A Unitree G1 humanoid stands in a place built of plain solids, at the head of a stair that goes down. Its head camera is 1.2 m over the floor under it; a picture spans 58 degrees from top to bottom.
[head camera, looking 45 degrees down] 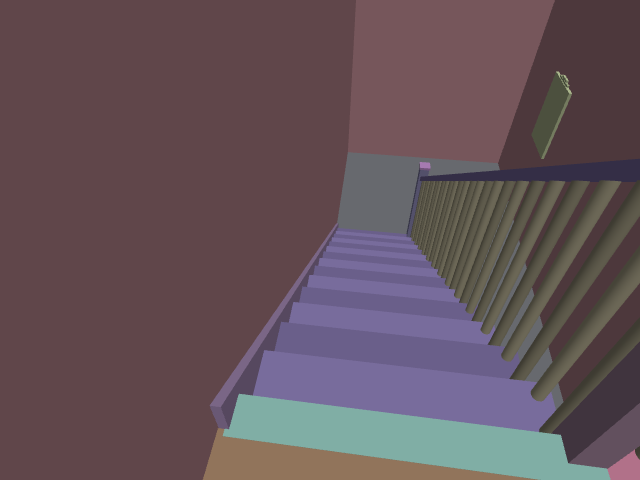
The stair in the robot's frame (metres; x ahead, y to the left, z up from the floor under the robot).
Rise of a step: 0.19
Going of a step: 0.26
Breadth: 0.99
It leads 7 degrees to the right of straight ahead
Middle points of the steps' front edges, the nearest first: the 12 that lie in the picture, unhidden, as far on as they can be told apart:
0.51 -0.21 0.00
0.76 -0.29 -0.19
1.01 -0.32 -0.38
1.27 -0.36 -0.57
1.52 -0.39 -0.76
1.77 -0.42 -0.96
2.02 -0.45 -1.15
2.28 -0.49 -1.34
2.53 -0.52 -1.53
2.78 -0.55 -1.73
3.04 -0.59 -1.92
3.29 -0.62 -2.11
